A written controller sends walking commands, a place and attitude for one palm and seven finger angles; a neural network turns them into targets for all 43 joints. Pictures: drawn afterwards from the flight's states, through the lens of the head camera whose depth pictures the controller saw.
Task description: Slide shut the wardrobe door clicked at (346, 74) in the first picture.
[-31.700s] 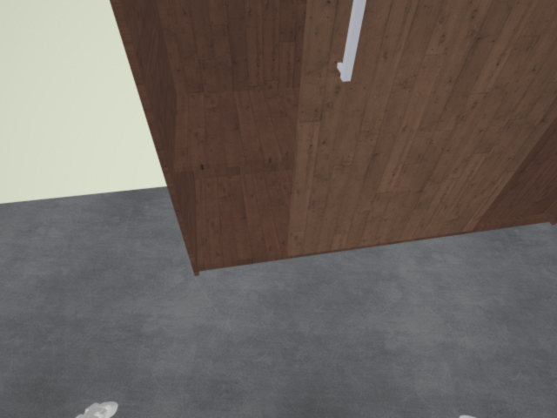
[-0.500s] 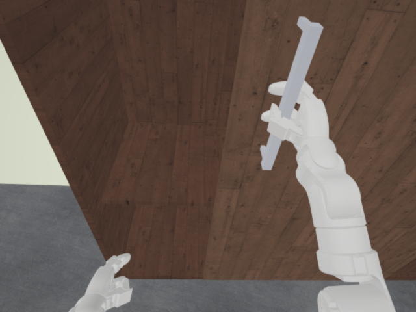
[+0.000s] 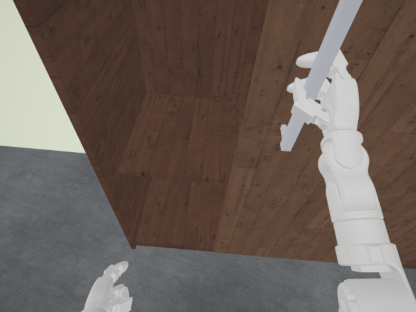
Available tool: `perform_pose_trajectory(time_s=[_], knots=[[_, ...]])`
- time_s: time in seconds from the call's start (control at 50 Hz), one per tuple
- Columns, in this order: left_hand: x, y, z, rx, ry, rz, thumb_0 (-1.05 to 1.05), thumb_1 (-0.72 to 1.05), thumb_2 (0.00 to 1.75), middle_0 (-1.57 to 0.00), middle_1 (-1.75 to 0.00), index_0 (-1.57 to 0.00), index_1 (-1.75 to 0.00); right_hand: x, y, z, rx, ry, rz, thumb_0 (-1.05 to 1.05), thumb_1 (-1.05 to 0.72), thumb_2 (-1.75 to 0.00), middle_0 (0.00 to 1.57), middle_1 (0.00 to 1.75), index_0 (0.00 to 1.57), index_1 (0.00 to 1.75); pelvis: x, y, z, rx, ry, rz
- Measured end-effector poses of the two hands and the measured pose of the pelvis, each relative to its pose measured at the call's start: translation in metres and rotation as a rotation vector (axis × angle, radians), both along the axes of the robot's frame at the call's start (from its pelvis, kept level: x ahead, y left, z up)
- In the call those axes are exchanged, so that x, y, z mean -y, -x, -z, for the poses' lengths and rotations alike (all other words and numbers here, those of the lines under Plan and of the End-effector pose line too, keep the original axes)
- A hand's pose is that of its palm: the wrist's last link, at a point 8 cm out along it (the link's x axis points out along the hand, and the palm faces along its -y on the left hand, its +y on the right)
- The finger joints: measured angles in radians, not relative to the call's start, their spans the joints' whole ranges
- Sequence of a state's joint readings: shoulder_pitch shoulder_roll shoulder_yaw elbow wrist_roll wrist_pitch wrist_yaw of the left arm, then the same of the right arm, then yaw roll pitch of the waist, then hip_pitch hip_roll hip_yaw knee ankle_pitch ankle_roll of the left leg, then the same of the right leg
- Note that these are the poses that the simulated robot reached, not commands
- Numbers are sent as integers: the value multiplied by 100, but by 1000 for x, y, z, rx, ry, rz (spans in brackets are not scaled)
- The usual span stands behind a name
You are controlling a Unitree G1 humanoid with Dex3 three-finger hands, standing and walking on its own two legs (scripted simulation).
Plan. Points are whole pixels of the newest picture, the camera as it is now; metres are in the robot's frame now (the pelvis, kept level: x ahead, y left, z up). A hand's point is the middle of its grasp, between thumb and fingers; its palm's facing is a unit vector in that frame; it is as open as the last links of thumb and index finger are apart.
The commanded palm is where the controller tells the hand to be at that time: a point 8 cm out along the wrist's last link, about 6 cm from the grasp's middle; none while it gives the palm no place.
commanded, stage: step sideways, sliding the door along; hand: right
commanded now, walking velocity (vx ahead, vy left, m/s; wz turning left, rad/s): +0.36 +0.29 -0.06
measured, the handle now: (308, 81) +0.44 -0.14 +0.24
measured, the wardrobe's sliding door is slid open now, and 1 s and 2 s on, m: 0.37 0.30 0.14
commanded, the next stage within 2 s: none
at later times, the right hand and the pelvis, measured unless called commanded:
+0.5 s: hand (290, 101) +0.40 -0.11 +0.22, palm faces +0.22 +0.97 -0.05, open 5.9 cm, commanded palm +0.38 -0.09 +0.23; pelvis +0.05 +0.07 +0.00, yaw -7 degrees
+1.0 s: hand (247, 96) +0.41 -0.04 +0.22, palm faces +0.35 +0.93 -0.06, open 6.1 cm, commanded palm +0.38 -0.02 +0.23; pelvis +0.12 +0.16 +0.00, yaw -11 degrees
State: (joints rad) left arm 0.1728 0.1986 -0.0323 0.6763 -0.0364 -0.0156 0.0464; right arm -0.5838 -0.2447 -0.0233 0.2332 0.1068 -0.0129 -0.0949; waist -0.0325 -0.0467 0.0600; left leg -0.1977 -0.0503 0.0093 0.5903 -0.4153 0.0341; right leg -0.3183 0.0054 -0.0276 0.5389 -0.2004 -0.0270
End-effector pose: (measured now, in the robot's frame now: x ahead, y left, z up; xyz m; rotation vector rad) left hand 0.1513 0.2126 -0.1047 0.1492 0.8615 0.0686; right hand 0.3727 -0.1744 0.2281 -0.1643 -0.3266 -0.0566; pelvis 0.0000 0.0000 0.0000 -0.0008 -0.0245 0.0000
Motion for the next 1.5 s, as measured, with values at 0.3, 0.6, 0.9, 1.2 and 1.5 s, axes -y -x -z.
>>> perform_pose_trajectory(time_s=[0.3, 0.6, 0.9, 1.2, 1.5], knots=[[-37, -38, -1, -54, -41, 56, 2, 91, 90, -20, -30, -20, -30, -9, -1, 10, 127, -91, 73, -3, -74, -86, 44, 141, 26, 140, -38, -33, 5, 34, 10, 22], [-33, -143, -7, 25, 67, 280, 1, 91, 90, -20, -30, -20, -30, -24, 0, 12, 146, -43, 204, -4, -77, -85, 45, 141, 20, 137, -108, -80, 12, 84, -75, 128], [-101, -222, -22, 115, 39, 299, 1, 91, 90, -20, -30, -20, -30, -69, -1, 13, 168, -31, 296, -5, -75, -84, 46, 141, 22, 130, -161, -115, 6, 39, -35, 204], [-110, -213, -24, 75, 77, 319, 1, 91, 90, -20, -30, -20, -30, -134, -8, 15, 205, -89, 127, -3, -78, -81, 45, 141, 21, 128, -176, -125, -3, 52, -61, 135], [-161, -198, -27, 113, 46, 179, 1, 91, 90, -20, -30, -20, -30, -196, -11, 16, 198, -80, 8, -1, -77, -80, 37, 141, 19, 121, -203, -112, 1, 40, -25, 77]])
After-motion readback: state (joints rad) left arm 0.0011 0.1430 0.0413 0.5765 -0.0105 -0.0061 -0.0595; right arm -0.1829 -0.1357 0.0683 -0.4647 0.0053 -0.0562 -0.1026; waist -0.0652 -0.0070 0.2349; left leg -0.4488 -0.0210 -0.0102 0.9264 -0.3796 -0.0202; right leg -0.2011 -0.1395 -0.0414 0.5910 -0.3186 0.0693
